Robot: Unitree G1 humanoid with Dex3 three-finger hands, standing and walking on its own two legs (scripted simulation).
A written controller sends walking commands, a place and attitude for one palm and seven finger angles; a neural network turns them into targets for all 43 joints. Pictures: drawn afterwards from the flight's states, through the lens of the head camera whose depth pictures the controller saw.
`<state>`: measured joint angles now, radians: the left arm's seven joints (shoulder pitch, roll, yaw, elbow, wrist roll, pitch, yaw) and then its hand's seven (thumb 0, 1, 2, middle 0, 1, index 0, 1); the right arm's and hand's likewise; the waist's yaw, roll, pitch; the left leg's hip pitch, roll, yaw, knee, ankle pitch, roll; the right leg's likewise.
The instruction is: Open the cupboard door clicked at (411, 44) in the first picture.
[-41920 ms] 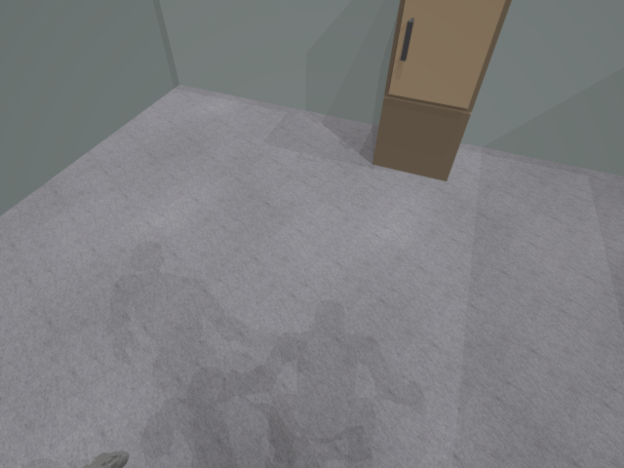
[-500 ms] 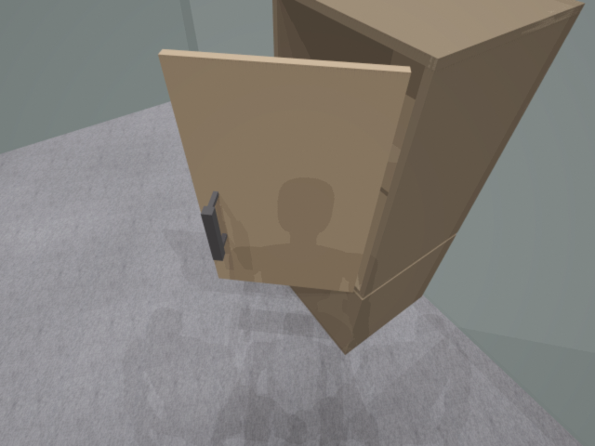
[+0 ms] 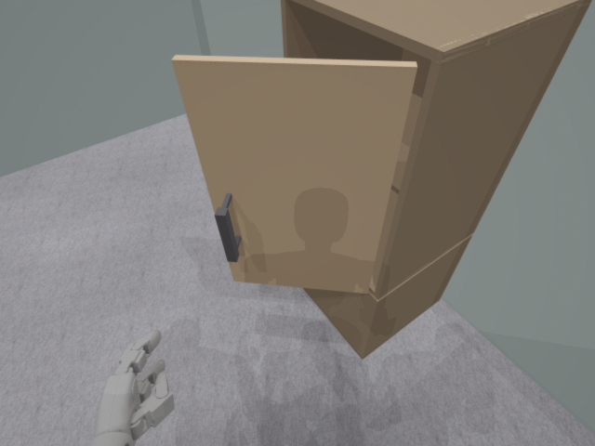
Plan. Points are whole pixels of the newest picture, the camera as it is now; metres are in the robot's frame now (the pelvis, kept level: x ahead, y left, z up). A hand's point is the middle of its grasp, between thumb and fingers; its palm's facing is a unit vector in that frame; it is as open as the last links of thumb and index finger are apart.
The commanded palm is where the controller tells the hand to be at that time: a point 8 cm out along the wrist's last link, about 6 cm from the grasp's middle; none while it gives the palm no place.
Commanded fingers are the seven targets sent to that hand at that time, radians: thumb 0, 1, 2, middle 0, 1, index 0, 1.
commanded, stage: raise the hand with hooked fingers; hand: left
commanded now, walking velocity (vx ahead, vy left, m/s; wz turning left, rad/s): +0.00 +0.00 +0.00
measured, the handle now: (230, 228) +0.55 +0.17 -0.08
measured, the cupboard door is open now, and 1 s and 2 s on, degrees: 48 48 48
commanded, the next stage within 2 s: move the hooked fingers beside the handle in 1.92 s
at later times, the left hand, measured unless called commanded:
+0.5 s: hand (169, 416) +0.18 +0.19 -0.06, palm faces -0.18 -0.98 -0.07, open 10.1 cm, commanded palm +0.16 +0.26 -0.06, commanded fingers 0.00 0.08 0.55 -0.26 -0.82 -0.26 -0.82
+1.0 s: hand (137, 397) +0.21 +0.25 -0.07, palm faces -0.10 -0.99 -0.05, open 13.0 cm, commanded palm +0.19 +0.30 -0.06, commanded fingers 0.00 -0.50 0.30 -0.30 -1.20 -0.30 -1.20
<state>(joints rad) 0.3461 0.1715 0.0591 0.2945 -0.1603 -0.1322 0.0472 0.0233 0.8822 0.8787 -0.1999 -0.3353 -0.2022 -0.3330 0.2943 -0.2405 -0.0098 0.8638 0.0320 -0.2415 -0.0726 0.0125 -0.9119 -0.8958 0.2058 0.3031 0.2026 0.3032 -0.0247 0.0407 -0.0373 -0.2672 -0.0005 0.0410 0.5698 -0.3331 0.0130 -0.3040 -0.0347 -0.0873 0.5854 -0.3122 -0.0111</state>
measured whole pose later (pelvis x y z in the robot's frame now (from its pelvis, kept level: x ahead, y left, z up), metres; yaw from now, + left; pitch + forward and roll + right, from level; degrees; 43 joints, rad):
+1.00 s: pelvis -0.05 +0.02 -0.10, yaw -1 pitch +18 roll -4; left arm 0.19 0.35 0.31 0.16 -0.33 -0.37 -0.46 0.00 -0.27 0.40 -0.28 -1.06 -0.29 -1.05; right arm 0.22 -0.28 0.00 0.52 0.04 -0.24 -0.06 0.01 -0.90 -0.90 0.21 0.30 0.20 0.30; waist -0.02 0.00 -0.14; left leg -1.03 0.03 0.01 1.28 -0.57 0.04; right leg -1.02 -0.04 -0.10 1.20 -0.49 0.00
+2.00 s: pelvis -0.04 +0.02 -0.11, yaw -1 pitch +20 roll -4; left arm 0.04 0.44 0.45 0.37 -0.39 -0.36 -0.63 -0.01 -0.50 0.30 -0.30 -1.20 -0.30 -1.20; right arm 0.24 -0.29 0.03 0.52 0.04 -0.22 -0.05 0.01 -0.90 -0.90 0.21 0.30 0.21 0.30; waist -0.02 0.01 -0.15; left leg -1.08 0.04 0.00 1.30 -0.58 0.04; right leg -1.06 -0.03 -0.11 1.22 -0.50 -0.01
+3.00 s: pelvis -0.04 +0.02 -0.11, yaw -2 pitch +25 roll -4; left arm -0.58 0.52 0.45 0.88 -0.22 -0.39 -0.54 -0.01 -0.50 0.30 -0.30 -1.20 -0.30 -1.20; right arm 0.30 -0.30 0.04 0.60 0.03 -0.08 -0.03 0.01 -0.90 -0.90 0.21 0.30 0.20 0.30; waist -0.09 0.01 -0.14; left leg -1.17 0.05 0.01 1.31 -0.58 0.04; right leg -1.17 -0.02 -0.09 1.23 -0.50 -0.01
